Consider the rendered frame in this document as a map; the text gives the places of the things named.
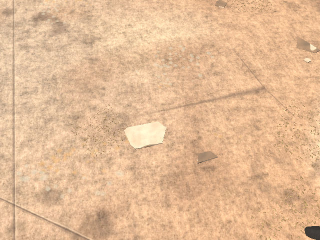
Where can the right robot hand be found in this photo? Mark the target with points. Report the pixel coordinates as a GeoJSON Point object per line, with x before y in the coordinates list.
{"type": "Point", "coordinates": [313, 232]}

